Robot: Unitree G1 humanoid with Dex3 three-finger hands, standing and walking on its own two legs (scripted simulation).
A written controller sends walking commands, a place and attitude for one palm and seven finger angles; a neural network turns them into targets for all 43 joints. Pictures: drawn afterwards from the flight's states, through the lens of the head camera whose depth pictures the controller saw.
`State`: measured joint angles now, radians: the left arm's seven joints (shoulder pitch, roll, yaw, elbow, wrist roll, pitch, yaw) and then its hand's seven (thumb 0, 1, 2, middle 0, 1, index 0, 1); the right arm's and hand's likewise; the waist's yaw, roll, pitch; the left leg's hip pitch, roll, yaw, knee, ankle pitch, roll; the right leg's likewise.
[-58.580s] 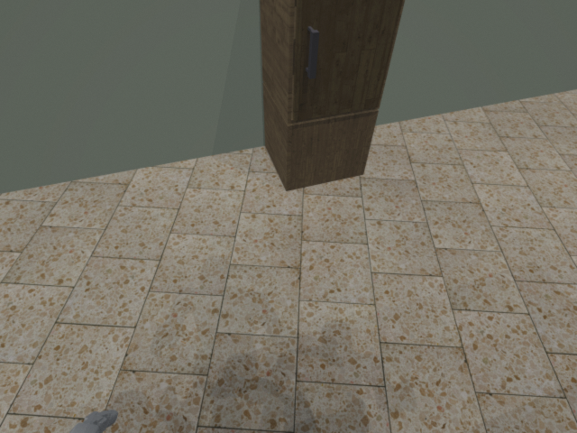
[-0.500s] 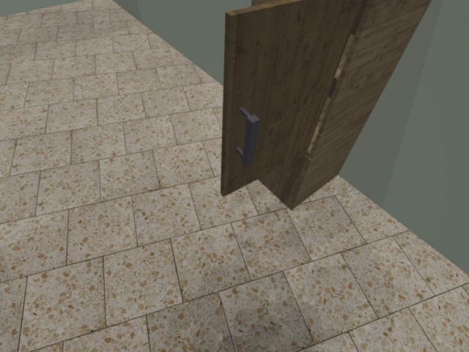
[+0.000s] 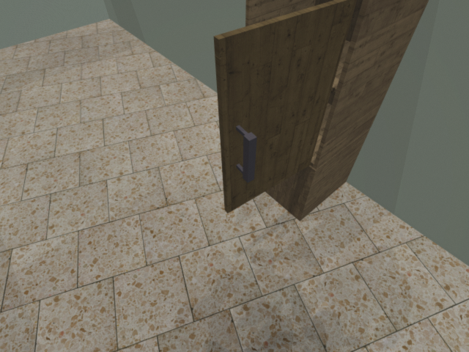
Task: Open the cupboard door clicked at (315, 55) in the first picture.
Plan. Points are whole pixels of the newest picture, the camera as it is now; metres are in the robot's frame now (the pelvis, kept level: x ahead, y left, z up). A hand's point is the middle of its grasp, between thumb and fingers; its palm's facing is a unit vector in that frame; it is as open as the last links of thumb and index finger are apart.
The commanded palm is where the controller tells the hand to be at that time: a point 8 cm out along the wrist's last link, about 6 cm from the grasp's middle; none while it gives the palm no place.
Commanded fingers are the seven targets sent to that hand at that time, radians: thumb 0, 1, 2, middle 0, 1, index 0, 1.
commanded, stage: let the arm hang, fingers relaxed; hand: left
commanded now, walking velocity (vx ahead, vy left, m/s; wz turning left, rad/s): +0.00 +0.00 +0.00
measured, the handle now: (244, 154) +0.60 +0.01 -0.07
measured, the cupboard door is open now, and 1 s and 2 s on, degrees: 84 84 84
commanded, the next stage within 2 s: look to check the result in 0.14 s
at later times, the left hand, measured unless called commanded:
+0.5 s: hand out of the picture +0.09 +0.22 -0.16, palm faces +0.01 -0.95 -0.30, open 7.4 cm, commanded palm none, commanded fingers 0.00 0.90 0.90 -0.20 -0.30 -0.20 -0.30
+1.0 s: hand out of the picture +0.09 +0.22 -0.16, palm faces +0.01 -0.96 -0.27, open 7.4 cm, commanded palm none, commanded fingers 0.00 0.90 0.90 -0.20 -0.30 -0.20 -0.30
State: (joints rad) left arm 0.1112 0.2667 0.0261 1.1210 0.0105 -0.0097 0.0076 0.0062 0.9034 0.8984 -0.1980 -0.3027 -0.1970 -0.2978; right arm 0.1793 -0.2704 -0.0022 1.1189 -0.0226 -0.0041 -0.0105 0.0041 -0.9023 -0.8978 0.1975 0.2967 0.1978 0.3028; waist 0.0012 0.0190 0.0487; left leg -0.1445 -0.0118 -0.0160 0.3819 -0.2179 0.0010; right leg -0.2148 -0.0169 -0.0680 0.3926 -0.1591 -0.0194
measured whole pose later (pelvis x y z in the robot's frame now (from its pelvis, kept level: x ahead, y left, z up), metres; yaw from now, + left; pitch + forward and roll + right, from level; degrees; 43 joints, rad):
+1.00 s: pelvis +0.03 +0.00 +0.00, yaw +0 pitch -1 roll +0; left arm 0.13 0.26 0.02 1.14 0.01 -0.01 0.01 0.01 0.90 0.90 -0.20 -0.30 -0.20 -0.30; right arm 0.17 -0.26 0.01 1.14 -0.02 0.00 -0.02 0.00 -0.90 -0.90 0.20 0.30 0.20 0.30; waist 0.00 0.00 0.05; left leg -0.06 0.00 -0.01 0.31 -0.23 -0.01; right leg -0.13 0.00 -0.07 0.33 -0.17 -0.02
